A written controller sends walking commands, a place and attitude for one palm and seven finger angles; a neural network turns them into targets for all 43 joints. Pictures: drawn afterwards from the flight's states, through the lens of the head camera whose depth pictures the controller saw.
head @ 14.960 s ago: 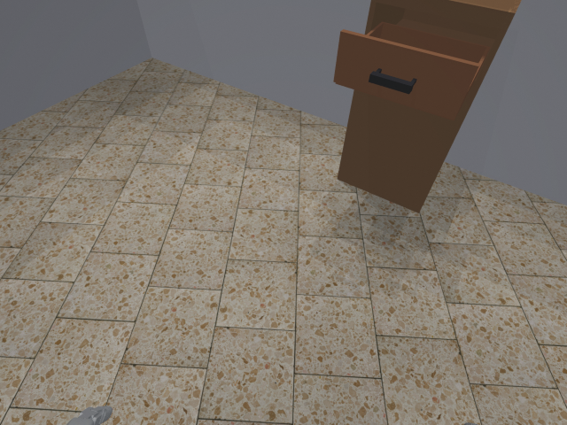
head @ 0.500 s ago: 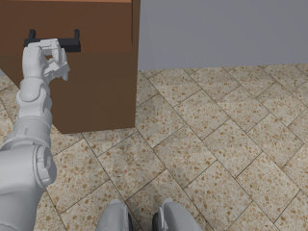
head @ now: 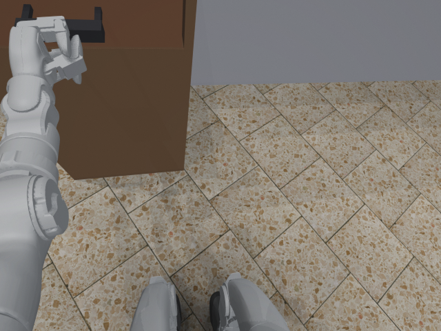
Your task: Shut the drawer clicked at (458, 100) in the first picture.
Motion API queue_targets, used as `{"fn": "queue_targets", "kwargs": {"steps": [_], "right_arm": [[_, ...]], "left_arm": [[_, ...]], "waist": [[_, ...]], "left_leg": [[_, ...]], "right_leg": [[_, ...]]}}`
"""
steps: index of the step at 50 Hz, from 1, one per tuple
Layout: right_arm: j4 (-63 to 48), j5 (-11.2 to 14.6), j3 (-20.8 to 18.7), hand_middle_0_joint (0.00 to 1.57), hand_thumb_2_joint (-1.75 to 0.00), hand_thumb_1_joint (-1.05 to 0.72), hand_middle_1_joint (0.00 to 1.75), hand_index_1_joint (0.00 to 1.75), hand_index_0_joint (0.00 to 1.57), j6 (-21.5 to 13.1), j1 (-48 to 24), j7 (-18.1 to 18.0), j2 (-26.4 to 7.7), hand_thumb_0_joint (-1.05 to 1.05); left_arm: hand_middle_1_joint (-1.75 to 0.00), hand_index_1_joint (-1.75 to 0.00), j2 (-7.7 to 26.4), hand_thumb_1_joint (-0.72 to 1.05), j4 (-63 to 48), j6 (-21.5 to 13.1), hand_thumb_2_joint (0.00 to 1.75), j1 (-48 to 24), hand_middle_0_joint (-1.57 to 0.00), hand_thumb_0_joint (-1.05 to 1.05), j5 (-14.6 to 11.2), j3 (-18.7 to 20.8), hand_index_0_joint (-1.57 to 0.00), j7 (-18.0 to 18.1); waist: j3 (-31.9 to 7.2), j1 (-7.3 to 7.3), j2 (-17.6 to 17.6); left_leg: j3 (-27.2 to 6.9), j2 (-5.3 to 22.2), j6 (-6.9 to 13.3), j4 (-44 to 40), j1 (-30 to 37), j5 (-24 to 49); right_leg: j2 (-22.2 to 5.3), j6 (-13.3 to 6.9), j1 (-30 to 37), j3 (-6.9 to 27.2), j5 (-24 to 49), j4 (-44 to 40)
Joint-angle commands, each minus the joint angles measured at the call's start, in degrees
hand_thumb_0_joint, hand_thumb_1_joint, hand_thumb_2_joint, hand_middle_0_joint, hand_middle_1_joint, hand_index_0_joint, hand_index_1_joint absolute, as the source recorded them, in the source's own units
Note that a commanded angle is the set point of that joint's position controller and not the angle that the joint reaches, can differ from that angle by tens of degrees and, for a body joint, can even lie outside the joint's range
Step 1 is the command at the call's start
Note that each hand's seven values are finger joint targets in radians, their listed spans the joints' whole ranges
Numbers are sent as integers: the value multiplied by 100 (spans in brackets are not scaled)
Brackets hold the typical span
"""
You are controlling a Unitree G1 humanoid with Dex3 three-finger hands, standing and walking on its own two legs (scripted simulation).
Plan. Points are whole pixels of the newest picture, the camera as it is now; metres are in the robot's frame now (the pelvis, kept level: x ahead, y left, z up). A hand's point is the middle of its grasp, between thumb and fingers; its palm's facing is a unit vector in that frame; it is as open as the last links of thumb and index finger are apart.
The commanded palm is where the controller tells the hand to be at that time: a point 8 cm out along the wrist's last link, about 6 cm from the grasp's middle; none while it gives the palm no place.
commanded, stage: pull the fist back off the drawer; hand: left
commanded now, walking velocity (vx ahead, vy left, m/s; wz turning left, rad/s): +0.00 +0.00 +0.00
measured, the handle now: (63, 21) +0.63 +0.20 +0.09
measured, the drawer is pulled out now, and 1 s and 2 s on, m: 0.00 0.00 0.00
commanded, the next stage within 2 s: draw the hand back to the body in 0.76 s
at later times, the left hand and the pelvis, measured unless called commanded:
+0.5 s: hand (80, 58) +0.56 +0.17 +0.08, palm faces +0.05 -1.00 -0.03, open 3.0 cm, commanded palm +0.53 +0.20 +0.09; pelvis -0.01 +0.00 +0.00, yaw -1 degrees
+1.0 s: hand (74, 75) +0.51 +0.17 +0.10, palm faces +0.04 -1.00 -0.03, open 3.3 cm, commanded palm +0.46 +0.22 +0.11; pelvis +0.04 +0.00 +0.03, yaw -1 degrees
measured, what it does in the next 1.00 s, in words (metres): stands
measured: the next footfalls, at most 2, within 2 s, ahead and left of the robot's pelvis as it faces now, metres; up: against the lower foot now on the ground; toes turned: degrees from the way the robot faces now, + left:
none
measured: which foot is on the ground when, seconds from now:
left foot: down 0.00-1.00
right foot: down 0.00-1.00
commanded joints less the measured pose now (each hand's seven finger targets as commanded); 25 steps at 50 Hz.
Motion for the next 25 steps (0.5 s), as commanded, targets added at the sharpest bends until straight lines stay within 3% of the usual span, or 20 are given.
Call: {"fn": "queue_targets", "kwargs": {"steps": [1, 2, 5, 7, 10, 15, 22, 24, 25], "right_arm": [[-33, 24, -348, 20, -90, -90, 30, 30, 20, -120, 1202, -150, -1254, 0], [-22, 27, -338, 20, -90, -90, 30, 30, 20, -148, 1209, -162, -1251, 0], [-14, 27, -321, 20, -90, -90, 30, 30, 20, -238, 1210, -177, -1280, 0], [-41, 20, -299, 20, -90, -90, 30, 30, 20, -257, 1255, -178, -1302, 0], [-79, 30, -284, 20, -90, -90, 30, 30, 20, -280, 1230, -171, -1297, 0], [-132, 14, -323, 20, -90, -90, 30, 30, 20, -276, 1249, -118, -1296, 0], [-258, 45, -359, 20, -90, -90, 30, 30, 20, -202, 1233, -51, -1250, 0], [-317, 72, -372, 20, -90, -90, 30, 30, 20, -139, 1209, -41, -1240, 0], [-364, 75, -386, 20, -90, -90, 30, 30, 20, -119, 1176, -28, -1204, 0]], "left_arm": [[-160, -160, 1166, 90, -1487, -278, 90, -4092, -140, 0, -22, -120, -140, 238], [-160, -160, 1107, 90, -1479, -259, 90, -4148, -140, 0, -9, -205, -140, 227], [-160, -160, 1049, 90, -1439, -160, 90, -4179, -140, 0, -45, -255, -140, 229], [-160, -160, 1272, 90, -1300, -92, 90, -4079, -140, 0, -42, -79, -140, 216], [-160, -160, 1263, 90, -1288, -37, 90, -4071, -140, 0, -55, -116, -140, 159], [-160, -160, 1187, 90, -1430, -31, 90, -3910, -140, 0, -92, -65, -140, 110], [-160, -160, 1220, 90, -1596, -34, 90, -3059, -140, 0, -212, 198, -140, 54], [-160, -160, 1368, 90, -1758, -60, 90, -2719, -140, 0, -236, 340, -140, 27], [-160, -160, 1267, 90, -1905, -92, 90, -2551, -140, 0, -260, 316, -140, 14]], "waist": [[-2637, -680, 1291], [-2606, -695, 1441], [-2694, -714, 1402], [-2672, -678, 1328], [-2577, -642, 1353], [-2743, -571, 1321], [-2853, -277, 1101], [-2923, -122, 1046], [-3018, -60, 1038]], "left_leg": [[-1115, 292, -246, -973, 3359, 447], [-1155, 306, -261, -1009, 3423, 398], [-1178, 291, -240, -1018, 3384, 181], [-1132, 273, -228, -979, 3221, 188], [-1100, 262, -225, -994, 3070, -1], [-1142, 277, -231, -968, 3210, 140], [-919, 236, -217, -983, 3181, 578], [-842, 241, -233, -1016, 3236, 850], [-791, 232, -230, -1023, 3289, 998]], "right_leg": [[40, 57, -487, 548, 258, -806], [28, 39, -590, 534, 248, -778], [29, 48, -596, 545, 164, -803], [43, 31, -502, 539, 144, -787], [39, 34, -468, 551, 48, -804], [40, 29, -437, 542, 135, -780], [75, 19, 108, 568, 313, -858], [84, 19, 341, 564, 440, -884], [95, 23, 492, 576, 510, -904]]}}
